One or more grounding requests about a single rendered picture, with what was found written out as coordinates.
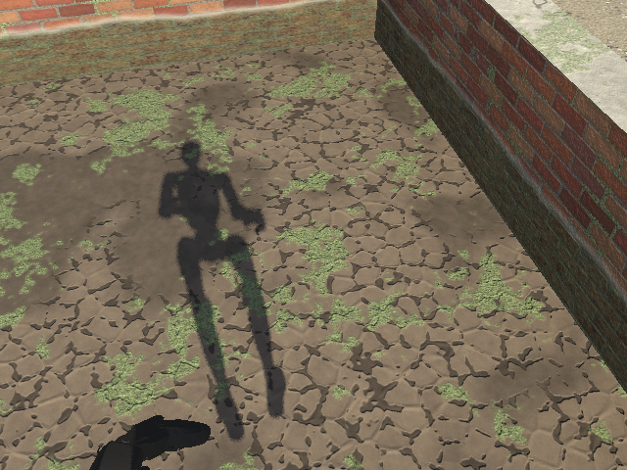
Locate robot left hand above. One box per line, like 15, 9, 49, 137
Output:
89, 415, 211, 470

